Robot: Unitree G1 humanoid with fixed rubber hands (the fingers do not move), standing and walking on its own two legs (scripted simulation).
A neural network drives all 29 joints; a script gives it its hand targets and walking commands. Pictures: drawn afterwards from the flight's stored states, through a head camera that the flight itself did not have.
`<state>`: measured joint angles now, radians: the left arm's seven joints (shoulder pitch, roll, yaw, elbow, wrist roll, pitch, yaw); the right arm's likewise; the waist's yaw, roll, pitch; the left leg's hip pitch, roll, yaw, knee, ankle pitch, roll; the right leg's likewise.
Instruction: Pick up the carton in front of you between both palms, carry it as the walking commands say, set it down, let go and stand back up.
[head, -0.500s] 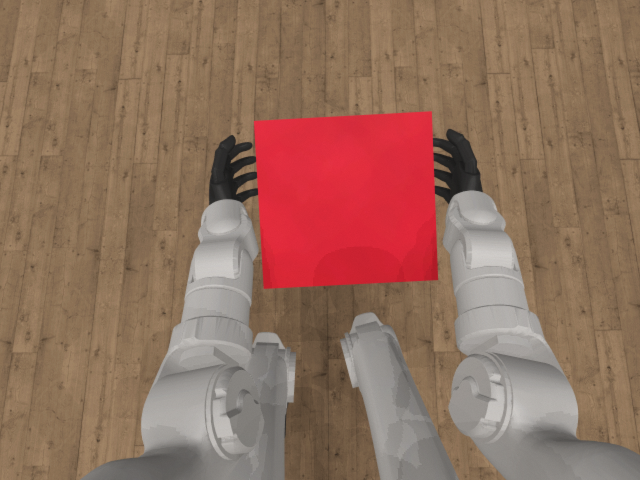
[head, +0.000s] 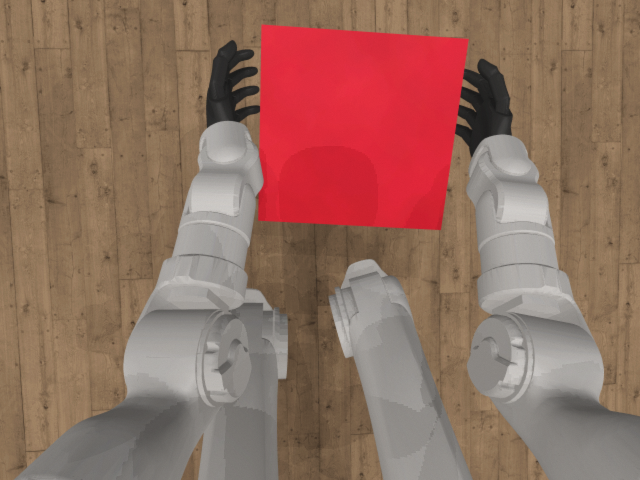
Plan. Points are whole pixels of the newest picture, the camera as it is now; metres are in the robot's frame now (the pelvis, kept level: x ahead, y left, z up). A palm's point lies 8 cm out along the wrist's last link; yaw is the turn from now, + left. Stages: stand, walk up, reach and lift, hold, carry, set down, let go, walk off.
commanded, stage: set down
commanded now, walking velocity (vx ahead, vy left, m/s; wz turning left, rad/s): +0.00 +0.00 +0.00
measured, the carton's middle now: (346, 135) +0.48 -0.12 -0.24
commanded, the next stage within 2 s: none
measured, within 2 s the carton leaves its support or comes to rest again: rests again in 1.04 s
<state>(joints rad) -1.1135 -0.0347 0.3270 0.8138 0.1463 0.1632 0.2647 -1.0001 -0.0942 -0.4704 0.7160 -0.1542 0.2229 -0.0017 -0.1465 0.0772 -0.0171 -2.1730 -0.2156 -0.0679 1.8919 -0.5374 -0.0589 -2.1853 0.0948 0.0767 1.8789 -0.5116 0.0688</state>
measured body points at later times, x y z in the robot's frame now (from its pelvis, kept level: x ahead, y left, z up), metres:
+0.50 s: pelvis +0.00 -0.01 -0.06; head +0.33 -0.05 +0.24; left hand +0.53 +0.02 -0.22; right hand +0.46 -0.28 -0.22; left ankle +0.10 +0.11 -0.42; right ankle +0.11 -0.13 -0.42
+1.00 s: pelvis +0.00 +0.00 -0.07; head +0.34 -0.04 +0.22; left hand +0.54 +0.02 -0.23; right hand +0.47 -0.28 -0.23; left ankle +0.10 +0.11 -0.42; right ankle +0.11 -0.13 -0.42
